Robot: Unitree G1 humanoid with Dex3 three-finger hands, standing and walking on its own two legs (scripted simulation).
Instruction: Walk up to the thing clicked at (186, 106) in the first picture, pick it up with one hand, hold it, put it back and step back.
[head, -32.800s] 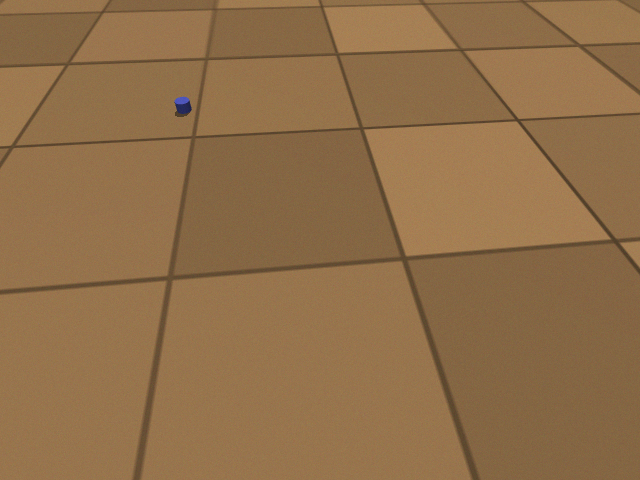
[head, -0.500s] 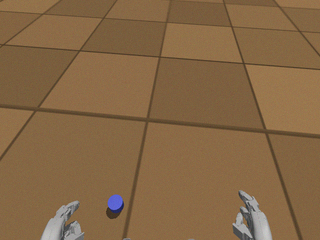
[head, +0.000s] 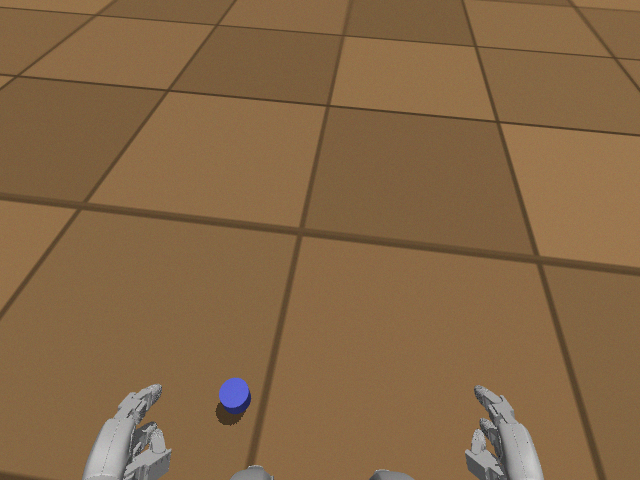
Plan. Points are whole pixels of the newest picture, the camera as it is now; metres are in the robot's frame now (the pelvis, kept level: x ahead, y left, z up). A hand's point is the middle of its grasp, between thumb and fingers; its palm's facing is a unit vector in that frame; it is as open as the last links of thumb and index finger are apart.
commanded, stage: stand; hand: left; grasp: from above
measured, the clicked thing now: (235, 395) +0.44 +0.22 -0.69
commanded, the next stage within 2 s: none
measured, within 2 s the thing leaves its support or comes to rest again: neither
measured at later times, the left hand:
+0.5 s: hand out of the picture +0.05 +0.24 -0.11, palm faces +0.04 -0.95 -0.32, open 7.4 cm
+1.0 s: hand out of the picture +0.02 +0.25 -0.10, palm faces +0.03 -0.94 -0.34, open 7.4 cm
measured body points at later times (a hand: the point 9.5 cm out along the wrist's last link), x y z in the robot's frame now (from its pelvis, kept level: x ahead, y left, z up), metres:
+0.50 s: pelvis +0.00 +0.01 +0.05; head +0.00 +0.01 +0.50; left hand +0.04 +0.29 -0.09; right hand +0.08 -0.26 -0.08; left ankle +0.02 +0.13 -0.68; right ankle +0.00 -0.13 -0.68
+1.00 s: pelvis -0.01 +0.00 +0.06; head -0.02 +0.00 +0.51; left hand +0.02 +0.30 -0.07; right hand +0.05 -0.28 -0.08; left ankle +0.02 +0.13 -0.68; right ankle +0.00 -0.13 -0.68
